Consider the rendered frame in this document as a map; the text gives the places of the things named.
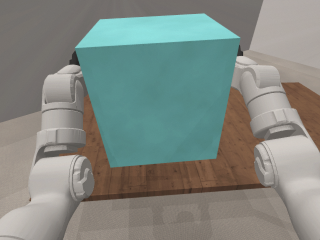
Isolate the left robot forearm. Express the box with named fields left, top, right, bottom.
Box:
left=28, top=64, right=88, bottom=198

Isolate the table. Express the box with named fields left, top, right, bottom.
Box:
left=29, top=82, right=320, bottom=202

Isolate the robot left hand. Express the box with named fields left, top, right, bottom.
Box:
left=69, top=50, right=80, bottom=66

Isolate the robot left upper arm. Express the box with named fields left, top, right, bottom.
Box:
left=0, top=154, right=95, bottom=240

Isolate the right robot forearm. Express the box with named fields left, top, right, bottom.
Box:
left=231, top=56, right=320, bottom=158

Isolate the robot right hand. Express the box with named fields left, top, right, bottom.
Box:
left=237, top=45, right=243, bottom=57

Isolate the carton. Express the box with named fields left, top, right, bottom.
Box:
left=75, top=13, right=241, bottom=168

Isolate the robot right upper arm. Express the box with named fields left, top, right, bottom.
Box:
left=254, top=135, right=320, bottom=240

